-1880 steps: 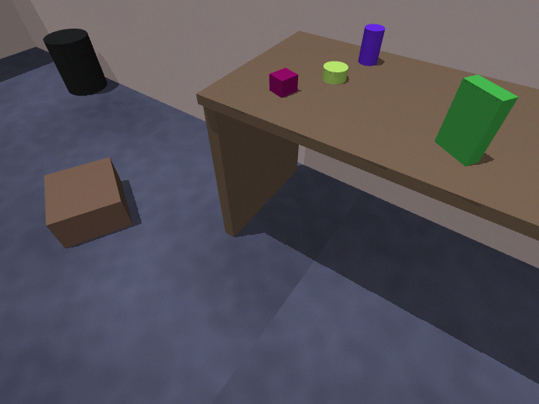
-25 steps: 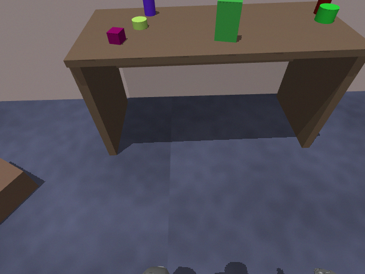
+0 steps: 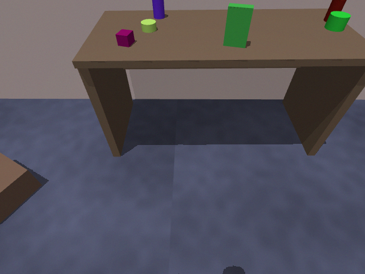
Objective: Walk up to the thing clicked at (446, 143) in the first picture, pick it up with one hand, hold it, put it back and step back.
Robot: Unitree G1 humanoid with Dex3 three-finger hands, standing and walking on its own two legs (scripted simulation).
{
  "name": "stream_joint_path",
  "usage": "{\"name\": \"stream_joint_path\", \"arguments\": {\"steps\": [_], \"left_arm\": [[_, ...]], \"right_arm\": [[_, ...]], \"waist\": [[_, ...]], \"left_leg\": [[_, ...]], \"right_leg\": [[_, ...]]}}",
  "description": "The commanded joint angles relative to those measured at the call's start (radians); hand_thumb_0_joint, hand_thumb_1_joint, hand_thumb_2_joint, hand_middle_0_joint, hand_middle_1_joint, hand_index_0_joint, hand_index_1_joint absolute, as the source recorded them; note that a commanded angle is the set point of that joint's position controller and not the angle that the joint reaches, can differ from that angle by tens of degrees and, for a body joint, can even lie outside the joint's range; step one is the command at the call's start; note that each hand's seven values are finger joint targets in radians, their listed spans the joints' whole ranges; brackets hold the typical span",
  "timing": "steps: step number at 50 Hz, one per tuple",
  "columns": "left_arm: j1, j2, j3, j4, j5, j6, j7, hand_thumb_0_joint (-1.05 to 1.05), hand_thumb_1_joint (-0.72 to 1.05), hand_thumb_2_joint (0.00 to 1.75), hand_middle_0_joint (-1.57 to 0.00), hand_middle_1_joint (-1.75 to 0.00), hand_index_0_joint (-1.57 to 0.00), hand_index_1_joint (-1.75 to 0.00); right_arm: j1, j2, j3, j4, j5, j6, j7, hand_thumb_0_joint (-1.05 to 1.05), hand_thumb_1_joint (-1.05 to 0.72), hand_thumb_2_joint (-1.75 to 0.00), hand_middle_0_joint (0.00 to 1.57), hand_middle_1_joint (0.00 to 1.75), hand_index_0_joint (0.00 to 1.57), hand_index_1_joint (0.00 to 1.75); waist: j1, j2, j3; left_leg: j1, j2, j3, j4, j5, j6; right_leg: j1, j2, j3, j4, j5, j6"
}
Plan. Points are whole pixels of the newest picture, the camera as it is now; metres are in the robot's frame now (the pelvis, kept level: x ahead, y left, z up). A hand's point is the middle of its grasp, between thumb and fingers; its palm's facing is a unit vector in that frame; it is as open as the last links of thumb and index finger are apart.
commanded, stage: step back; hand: right
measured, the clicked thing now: (237, 26) +1.11 -0.20 +0.06
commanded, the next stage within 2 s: stand in 0.30 s
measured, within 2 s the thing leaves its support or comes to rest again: neither
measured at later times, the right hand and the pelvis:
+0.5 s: hand (293, 273) +0.16 -0.24 -0.14, palm faces -0.01 +0.94 -0.33, open 7.4 cm; pelvis +0.04 +0.01 +0.01, yaw -1 degrees
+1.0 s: hand out of the picture +0.09 -0.25 -0.14, palm faces +0.01 +0.94 -0.34, open 7.4 cm; pelvis +0.02 +0.00 +0.02, yaw -1 degrees
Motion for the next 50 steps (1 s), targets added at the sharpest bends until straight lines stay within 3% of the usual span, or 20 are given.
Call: {"name": "stream_joint_path", "arguments": {"steps": [1,2,3,4,5,6,8,10,11,12,14,15,16,19,24,27,34,40,46,50], "left_arm": [[-0.118,0.258,0.052,-0.082,-0.012,-0.019,0.013,0.00,0.90,0.90,-0.20,-0.30,-0.20,-0.30],[-0.105,0.249,0.044,-0.080,-0.019,-0.011,0.011,0.00,0.90,0.90,-0.20,-0.30,-0.20,-0.30],[-0.094,0.222,0.032,-0.083,-0.024,-0.005,0.010,0.00,0.90,0.90,-0.20,-0.30,-0.20,-0.30],[-0.078,0.186,0.020,-0.092,-0.033,0.001,0.010,0.00,0.90,0.90,-0.20,-0.30,-0.20,-0.30],[-0.068,0.170,0.019,-0.081,-0.047,0.014,0.011,0.00,0.90,0.90,-0.20,-0.30,-0.20,-0.30],[-0.078,0.208,0.030,-0.061,-0.042,0.022,0.018,0.00,0.90,0.90,-0.20,-0.30,-0.20,-0.30],[-0.101,0.194,0.022,-0.059,-0.031,0.020,0.018,0.00,0.90,0.90,-0.20,-0.30,-0.20,-0.30],[-0.044,0.187,0.022,-0.027,-0.036,0.007,0.021,0.00,0.90,0.90,-0.20,-0.30,-0.20,-0.30],[-0.024,0.191,0.024,-0.009,-0.033,0.000,0.023,0.00,0.90,0.90,-0.20,-0.30,-0.20,-0.30],[-0.035,0.213,0.031,0.001,-0.026,-0.005,0.025,0.00,0.90,0.90,-0.20,-0.30,-0.20,-0.30],[-0.077,0.255,0.032,-0.009,-0.026,-0.009,0.021,0.00,0.90,0.90,-0.20,-0.30,-0.20,-0.30],[-0.105,0.219,0.011,0.012,-0.037,-0.009,0.013,0.00,0.90,0.90,-0.20,-0.30,-0.20,-0.30],[-0.110,0.199,0.005,0.010,-0.040,-0.010,0.012,0.00,0.90,0.90,-0.20,-0.30,-0.20,-0.30],[-0.102,0.200,-0.004,0.033,-0.042,-0.011,0.022,0.00,0.90,0.90,-0.20,-0.30,-0.20,-0.30],[-0.121,0.200,-0.006,0.046,-0.040,-0.010,0.023,0.00,0.90,0.90,-0.20,-0.30,-0.20,-0.30],[-0.127,0.198,-0.009,0.053,-0.037,-0.011,0.024,0.00,0.90,0.90,-0.20,-0.30,-0.20,-0.30],[-0.143,0.199,-0.007,0.059,-0.032,-0.012,0.022,0.00,0.90,0.90,-0.20,-0.30,-0.20,-0.30],[-0.147,0.205,-0.006,0.059,-0.032,-0.016,0.020,0.00,0.90,0.90,-0.20,-0.30,-0.20,-0.30],[-0.137,0.205,-0.009,0.067,-0.032,-0.010,0.017,0.00,0.90,0.90,-0.20,-0.30,-0.20,-0.30],[-0.126,0.194,-0.012,0.069,-0.032,-0.009,0.013,0.00,0.90,0.90,-0.20,-0.30,-0.20,-0.30]], "right_arm": [[0.011,-0.155,-0.040,-0.044,0.001,-0.042,-0.004,0.00,-0.90,-0.90,0.20,0.30,0.20,0.30],[0.015,-0.145,-0.042,-0.036,-0.002,-0.046,-0.007,0.00,-0.90,-0.90,0.20,0.30,0.20,0.30],[0.021,-0.166,-0.051,-0.032,-0.008,-0.049,-0.014,0.00,-0.90,-0.90,0.20,0.30,0.20,0.30],[0.017,-0.210,-0.060,-0.036,-0.015,-0.054,-0.022,0.00,-0.90,-0.90,0.20,0.30,0.20,0.30],[-0.031,-0.262,-0.060,-0.055,-0.008,-0.056,-0.024,0.00,-0.90,-0.90,0.20,0.30,0.20,0.30],[-0.049,-0.287,-0.065,-0.055,0.000,-0.053,-0.022,0.00,-0.90,-0.90,0.20,0.30,0.20,0.30],[-0.079,-0.256,-0.053,-0.050,-0.009,-0.049,-0.025,0.00,-0.90,-0.90,0.20,0.30,0.20,0.30],[-0.114,-0.242,-0.048,-0.048,-0.004,-0.046,-0.029,0.00,-0.90,-0.90,0.20,0.30,0.20,0.30],[-0.139,-0.229,-0.042,-0.048,0.003,-0.041,-0.028,0.00,-0.90,-0.90,0.20,0.30,0.20,0.30],[-0.141,-0.202,-0.035,-0.048,0.012,-0.037,-0.027,0.00,-0.90,-0.90,0.20,0.30,0.20,0.30],[-0.143,-0.171,-0.027,-0.045,0.018,-0.031,-0.026,0.00,-0.90,-0.90,0.20,0.30,0.20,0.30],[-0.133,-0.185,-0.019,-0.028,0.026,-0.031,-0.024,0.00,-0.90,-0.90,0.20,0.30,0.20,0.30],[-0.144,-0.197,-0.019,-0.016,0.022,-0.036,-0.022,0.00,-0.90,-0.90,0.20,0.30,0.20,0.30],[-0.154,-0.191,-0.015,0.002,0.020,-0.035,-0.019,0.00,-0.90,-0.90,0.20,0.30,0.20,0.30],[-0.183,-0.182,-0.007,0.017,0.025,-0.030,-0.017,0.00,-0.90,-0.90,0.20,0.30,0.20,0.30],[-0.206,-0.172,-0.003,0.022,0.024,-0.024,-0.015,0.00,-0.90,-0.90,0.20,0.30,0.20,0.30],[-0.226,-0.173,0.000,0.036,0.020,-0.023,-0.011,0.00,-0.90,-0.90,0.20,0.30,0.20,0.30],[-0.213,-0.171,0.001,0.047,0.019,-0.027,-0.008,0.00,-0.90,-0.90,0.20,0.30,0.20,0.30],[-0.196,-0.175,0.005,0.060,0.016,-0.024,-0.007,0.00,-0.90,-0.90,0.20,0.30,0.20,0.30],[-0.182,-0.188,0.004,0.066,0.017,-0.028,-0.007,0.00,-0.90,-0.90,0.20,0.30,0.20,0.30]], "waist": [[-0.031,-0.170,-0.025],[-0.037,-0.157,-0.042],[-0.042,-0.113,-0.065],[-0.034,0.012,-0.099],[-0.013,0.087,-0.111],[-0.020,0.096,-0.093],[-0.013,0.093,-0.066],[0.010,0.142,-0.083],[0.021,0.125,-0.108],[0.012,0.074,-0.144],[-0.015,-0.012,-0.147],[-0.038,0.009,-0.114],[-0.027,0.018,-0.127],[-0.025,-0.024,-0.140],[-0.029,-0.039,-0.137],[-0.028,-0.044,-0.100],[-0.028,-0.030,-0.065],[-0.029,-0.034,-0.089],[-0.028,-0.031,-0.040],[-0.029,-0.006,-0.055]], "left_leg": [[0.056,0.023,0.062,-0.231,0.124,0.001],[0.121,0.002,0.084,-0.344,0.248,0.003],[0.204,0.030,0.031,-0.362,0.376,0.019],[0.267,0.157,-0.129,-0.388,0.483,0.057],[0.213,0.287,-0.305,-0.416,0.427,0.160],[0.143,0.326,-0.342,-0.428,0.375,0.222],[0.184,0.285,-0.270,-0.401,0.448,0.188],[0.199,0.244,-0.171,-0.336,0.624,0.139],[0.159,0.223,-0.124,-0.302,0.675,0.110],[0.115,0.185,-0.085,-0.274,0.652,0.075],[0.132,0.105,-0.014,-0.274,0.413,0.034],[0.192,0.117,-0.038,-0.333,0.462,0.033],[0.231,0.138,-0.049,-0.341,0.561,0.037],[0.283,0.149,-0.036,-0.325,0.691,0.043],[0.320,0.150,-0.020,-0.379,0.679,0.030],[0.300,0.143,-0.018,-0.413,0.574,0.023],[0.280,0.141,-0.016,-0.467,0.443,0.010],[0.268,0.146,-0.017,-0.474,0.462,0.011],[0.231,0.140,-0.027,-0.503,0.330,0.010],[0.232,0.145,-0.036,-0.510,0.326,0.014]], "right_leg": [[-0.007,-0.208,0.145,-0.131,0.247,-0.140],[-0.007,-0.176,0.102,-0.051,0.342,-0.111],[-0.051,-0.147,0.072,0.019,0.365,-0.073],[-0.118,-0.079,0.023,0.118,0.287,-0.032],[-0.130,-0.006,0.014,0.147,-0.024,-0.003],[-0.083,-0.009,0.042,0.160,-0.219,-0.016],[-0.126,-0.021,0.059,0.130,-0.210,-0.030],[-0.073,-0.025,0.047,-0.008,-0.037,-0.026],[0.021,-0.033,0.050,-0.092,0.100,-0.022],[0.110,-0.057,0.082,-0.094,0.235,-0.031],[0.079,-0.126,0.159,-0.103,0.263,-0.058],[0.041,-0.126,0.168,-0.121,0.325,-0.044],[0.058,-0.102,0.128,-0.113,0.380,-0.025],[0.092,-0.104,0.110,-0.138,0.488,-0.013],[0.105,-0.108,0.108,-0.178,0.496,-0.008],[0.093,-0.111,0.112,-0.227,0.414,-0.002],[0.074,-0.112,0.123,-0.281,0.279,-0.002],[0.110,-0.117,0.120,-0.279,0.306,-0.006],[0.061,-0.111,0.125,-0.311,0.144,-0.004],[0.072,-0.108,0.123,-0.304,0.151,-0.005]]}}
